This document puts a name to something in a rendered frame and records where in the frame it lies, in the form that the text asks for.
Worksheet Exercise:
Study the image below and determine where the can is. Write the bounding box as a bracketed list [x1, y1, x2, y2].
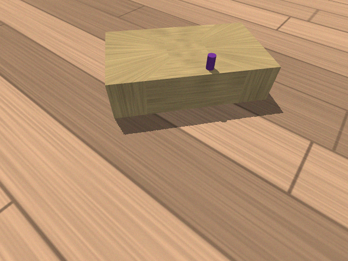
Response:
[206, 53, 216, 71]

